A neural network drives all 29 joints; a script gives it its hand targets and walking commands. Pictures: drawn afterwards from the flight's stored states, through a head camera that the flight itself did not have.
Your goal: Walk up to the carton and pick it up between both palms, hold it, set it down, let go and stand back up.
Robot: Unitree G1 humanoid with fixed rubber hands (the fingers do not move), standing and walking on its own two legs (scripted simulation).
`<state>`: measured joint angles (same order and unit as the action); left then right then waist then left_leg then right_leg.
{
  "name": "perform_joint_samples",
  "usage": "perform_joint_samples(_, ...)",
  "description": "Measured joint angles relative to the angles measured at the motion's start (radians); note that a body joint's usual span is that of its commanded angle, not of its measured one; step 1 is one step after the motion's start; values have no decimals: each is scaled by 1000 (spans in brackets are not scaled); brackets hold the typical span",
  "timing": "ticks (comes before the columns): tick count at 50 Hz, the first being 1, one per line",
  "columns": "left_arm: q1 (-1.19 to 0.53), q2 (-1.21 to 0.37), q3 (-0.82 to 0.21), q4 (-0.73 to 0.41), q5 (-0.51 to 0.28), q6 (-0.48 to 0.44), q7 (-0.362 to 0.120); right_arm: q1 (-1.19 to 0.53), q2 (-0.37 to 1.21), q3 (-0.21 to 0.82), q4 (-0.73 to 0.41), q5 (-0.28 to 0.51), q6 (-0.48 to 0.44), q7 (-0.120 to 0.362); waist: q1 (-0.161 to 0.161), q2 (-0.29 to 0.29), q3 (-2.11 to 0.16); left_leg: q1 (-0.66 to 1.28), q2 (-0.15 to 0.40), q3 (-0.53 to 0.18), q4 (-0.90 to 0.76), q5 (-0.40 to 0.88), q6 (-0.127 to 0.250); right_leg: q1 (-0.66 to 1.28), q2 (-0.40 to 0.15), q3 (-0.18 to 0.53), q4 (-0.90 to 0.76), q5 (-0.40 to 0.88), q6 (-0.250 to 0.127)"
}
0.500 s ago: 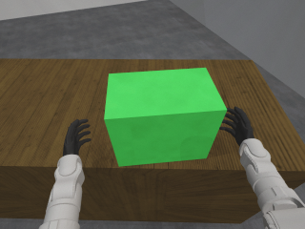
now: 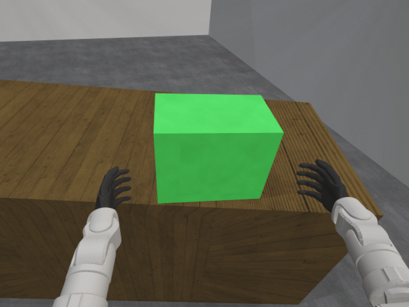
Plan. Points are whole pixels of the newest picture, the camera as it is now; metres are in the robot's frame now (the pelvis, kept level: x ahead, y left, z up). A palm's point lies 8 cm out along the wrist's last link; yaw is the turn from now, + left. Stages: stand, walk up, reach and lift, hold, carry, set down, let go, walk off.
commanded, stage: set down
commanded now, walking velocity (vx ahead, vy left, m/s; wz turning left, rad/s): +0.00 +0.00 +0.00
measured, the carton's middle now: (210, 148) +0.53 +0.01 +0.05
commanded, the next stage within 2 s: none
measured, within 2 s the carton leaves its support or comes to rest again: neither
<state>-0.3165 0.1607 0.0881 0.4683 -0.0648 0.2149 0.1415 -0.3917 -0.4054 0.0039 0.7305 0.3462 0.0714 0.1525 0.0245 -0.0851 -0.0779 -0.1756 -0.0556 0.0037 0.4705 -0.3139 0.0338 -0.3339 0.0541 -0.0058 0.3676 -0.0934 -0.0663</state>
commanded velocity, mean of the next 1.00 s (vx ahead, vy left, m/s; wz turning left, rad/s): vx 0.00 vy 0.00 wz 0.00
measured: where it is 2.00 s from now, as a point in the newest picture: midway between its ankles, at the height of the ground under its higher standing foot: outside the picture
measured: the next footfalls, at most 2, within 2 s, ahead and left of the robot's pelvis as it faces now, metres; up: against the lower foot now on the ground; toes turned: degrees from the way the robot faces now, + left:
none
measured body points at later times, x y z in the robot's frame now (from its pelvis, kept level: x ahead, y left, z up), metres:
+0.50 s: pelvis +0.01 -0.01 +0.00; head +0.00 +0.01 +0.45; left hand +0.25 +0.19 +0.03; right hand +0.25 -0.26 +0.02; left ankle -0.02 +0.08 -0.74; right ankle +0.07 -0.10 -0.74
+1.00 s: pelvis -0.04 -0.02 +0.00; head -0.07 -0.02 +0.45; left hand +0.17 +0.19 +0.01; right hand +0.18 -0.27 +0.03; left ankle -0.02 +0.07 -0.74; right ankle +0.06 -0.10 -0.74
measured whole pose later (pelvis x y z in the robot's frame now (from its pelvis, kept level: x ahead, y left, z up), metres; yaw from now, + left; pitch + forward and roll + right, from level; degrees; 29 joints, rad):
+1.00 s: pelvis -0.04 -0.02 +0.00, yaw +1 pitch -3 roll +0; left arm 0.24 0.15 -0.02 0.06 -0.06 0.26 0.13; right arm 0.25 -0.44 0.00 0.13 0.29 0.12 0.17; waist 0.01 -0.01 -0.05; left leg -0.18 -0.04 0.00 0.44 -0.26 0.04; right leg -0.27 0.07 0.00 0.34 -0.10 -0.05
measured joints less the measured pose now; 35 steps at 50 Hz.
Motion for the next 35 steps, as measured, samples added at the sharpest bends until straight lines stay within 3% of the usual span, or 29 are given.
perform_joint_samples(3,25,-7,-9,-19,0,12,42,14,-3,0,-1,13,6,40,1,15,22,-10,0,0,-3,19,26,14,0,-7,1,34,1)
perform_joint_samples(9,240,-51,-79,-276,0,75,72,122,-5,0,-4,49,-52,101,1,74,25,-10,0,-1,-3,31,17,57,0,-4,-4,34,1)
perform_joint_samples(14,332,-77,-112,-375,0,83,67,271,-5,0,-80,49,-69,102,-3,78,25,-10,-4,-1,-3,23,35,61,0,6,-8,2,4)
perform_joint_samples(17,379,-76,-112,-440,0,81,66,368,-6,0,-207,50,-96,96,-15,74,25,-9,-2,-1,-5,20,35,61,0,8,-8,-8,38)
perform_joint_samples(20,450,-80,-112,-530,0,66,59,465,-18,0,-327,50,-132,91,-18,73,25,-6,6,-1,-11,20,16,62,7,8,-12,-8,38)
perform_joint_samples(29,570,-69,-112,-554,0,34,33,603,-31,0,-482,49,-146,44,-18,75,31,-4,19,-1,-24,41,-2,65,19,5,-28,16,18)
perform_joint_samples(32,578,-40,-112,-579,0,6,35,636,-31,0,-582,49,-138,30,-18,73,30,-4,19,-1,-24,51,-2,65,19,4,-28,26,16)
perform_joint_samples(35,578,-6,-108,-577,0,7,20,640,-31,0,-600,19,-105,18,-18,64,30,-4,19,-1,-24,61,-3,65,19,4,-28,34,15)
